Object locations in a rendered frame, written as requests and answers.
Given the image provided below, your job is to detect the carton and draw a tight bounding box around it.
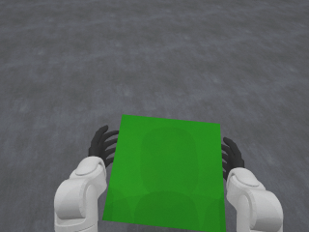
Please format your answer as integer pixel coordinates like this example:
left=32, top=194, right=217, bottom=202
left=102, top=114, right=226, bottom=232

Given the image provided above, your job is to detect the right robot forearm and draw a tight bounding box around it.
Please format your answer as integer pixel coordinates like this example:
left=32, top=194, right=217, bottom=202
left=226, top=167, right=284, bottom=232

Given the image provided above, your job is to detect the robot left hand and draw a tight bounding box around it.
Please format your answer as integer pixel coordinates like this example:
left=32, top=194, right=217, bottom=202
left=88, top=125, right=119, bottom=169

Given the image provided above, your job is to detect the robot right hand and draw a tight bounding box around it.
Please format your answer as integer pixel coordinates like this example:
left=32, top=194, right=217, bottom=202
left=221, top=136, right=245, bottom=182

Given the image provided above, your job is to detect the left robot forearm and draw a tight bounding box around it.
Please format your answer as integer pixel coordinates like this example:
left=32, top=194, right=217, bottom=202
left=54, top=156, right=107, bottom=232

